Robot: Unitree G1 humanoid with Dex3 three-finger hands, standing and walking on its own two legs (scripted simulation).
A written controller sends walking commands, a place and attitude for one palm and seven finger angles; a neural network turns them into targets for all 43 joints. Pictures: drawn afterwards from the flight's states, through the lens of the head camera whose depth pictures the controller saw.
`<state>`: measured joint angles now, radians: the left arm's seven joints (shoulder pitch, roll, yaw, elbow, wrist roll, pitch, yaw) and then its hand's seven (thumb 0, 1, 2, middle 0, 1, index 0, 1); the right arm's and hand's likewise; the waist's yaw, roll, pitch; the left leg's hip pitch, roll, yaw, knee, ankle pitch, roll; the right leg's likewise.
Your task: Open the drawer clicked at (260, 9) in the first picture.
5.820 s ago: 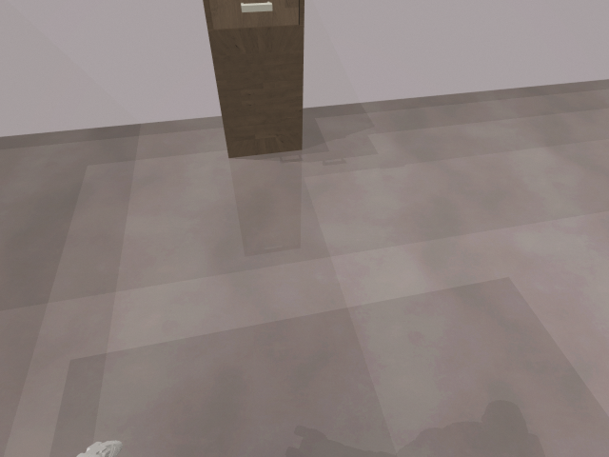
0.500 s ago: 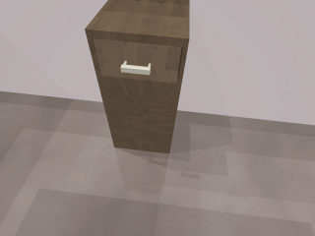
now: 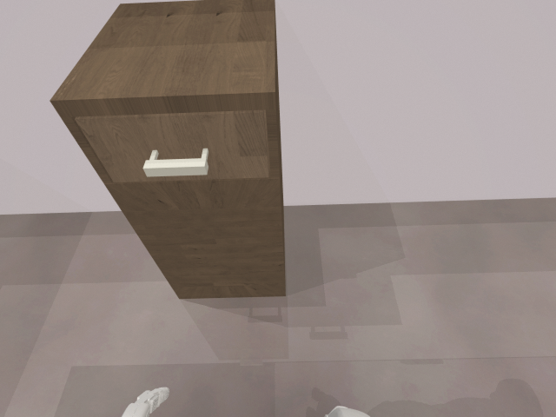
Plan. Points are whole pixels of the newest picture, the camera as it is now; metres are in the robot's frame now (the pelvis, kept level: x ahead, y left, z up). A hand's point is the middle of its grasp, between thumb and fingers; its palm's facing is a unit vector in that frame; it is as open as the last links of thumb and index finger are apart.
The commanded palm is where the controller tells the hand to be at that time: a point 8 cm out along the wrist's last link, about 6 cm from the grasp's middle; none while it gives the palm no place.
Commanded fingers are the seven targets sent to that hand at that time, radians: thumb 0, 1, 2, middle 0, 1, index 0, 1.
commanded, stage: come to a stop and stand still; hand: left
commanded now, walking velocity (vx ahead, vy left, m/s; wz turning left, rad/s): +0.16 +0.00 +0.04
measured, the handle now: (178, 160) +0.59 +0.22 +0.00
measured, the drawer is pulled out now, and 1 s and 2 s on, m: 0.00 0.00 0.00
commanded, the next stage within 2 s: look again from close up in 1.20 s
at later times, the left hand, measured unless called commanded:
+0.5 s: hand out of the picture +0.09 +0.20 -0.16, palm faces +0.05 -0.97 -0.24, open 7.3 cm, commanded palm none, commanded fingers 0.00 0.90 0.90 -0.20 -0.30 -0.20 -0.30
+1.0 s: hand out of the picture +0.04 +0.14 -0.16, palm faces +0.04 -0.98 -0.20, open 7.3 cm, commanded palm none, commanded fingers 0.00 0.90 0.90 -0.20 -0.30 -0.20 -0.30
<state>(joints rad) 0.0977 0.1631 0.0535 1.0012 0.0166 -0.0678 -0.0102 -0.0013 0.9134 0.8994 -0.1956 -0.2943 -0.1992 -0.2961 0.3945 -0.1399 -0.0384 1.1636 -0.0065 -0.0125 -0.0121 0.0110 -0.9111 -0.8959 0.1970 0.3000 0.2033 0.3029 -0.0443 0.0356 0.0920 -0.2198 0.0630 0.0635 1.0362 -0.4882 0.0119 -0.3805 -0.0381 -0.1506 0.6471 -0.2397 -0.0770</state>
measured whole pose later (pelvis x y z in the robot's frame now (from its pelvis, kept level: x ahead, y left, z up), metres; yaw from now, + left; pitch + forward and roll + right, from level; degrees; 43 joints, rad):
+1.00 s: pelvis +0.01 -0.04 +0.01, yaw +0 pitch -2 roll +0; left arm 0.32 0.17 0.01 0.97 0.02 0.01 0.03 0.00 0.92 0.90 -0.20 -0.30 -0.20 -0.30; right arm 0.33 -0.16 0.00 1.00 -0.02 0.04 -0.01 0.01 -0.92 -0.90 0.19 0.30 0.20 0.30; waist -0.01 0.00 -0.02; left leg -0.32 0.00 0.06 0.53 -0.22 0.04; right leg -0.22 0.02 -0.10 0.53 -0.27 -0.05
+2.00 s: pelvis +0.06 -0.02 +0.01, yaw -3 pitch +1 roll +1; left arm 0.51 0.18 -0.09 0.62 0.09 0.11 0.13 0.06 0.96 0.90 -0.20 -0.30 -0.21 -0.30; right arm 0.36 -0.16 0.03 0.97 0.04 -0.11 -0.06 0.03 -0.94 -0.90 0.20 0.30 0.20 0.30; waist 0.01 -0.02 0.00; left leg -0.27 -0.03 0.12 0.48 -0.23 0.06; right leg -0.21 -0.01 -0.03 0.52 -0.33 -0.03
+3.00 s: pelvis +0.07 -0.06 +0.00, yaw -9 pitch +6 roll +2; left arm 0.26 0.36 -0.05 -0.04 0.94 0.13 0.35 0.00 -0.16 0.44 -0.29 -0.98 -0.30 -0.98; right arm 0.15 -0.30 -0.07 0.65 0.00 0.10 -0.02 0.02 -0.91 -0.90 0.19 0.30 0.20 0.30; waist 0.04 0.06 -0.11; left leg -0.44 -0.04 -0.04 0.65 -0.32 0.00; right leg -0.41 0.07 0.05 0.72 -0.42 -0.07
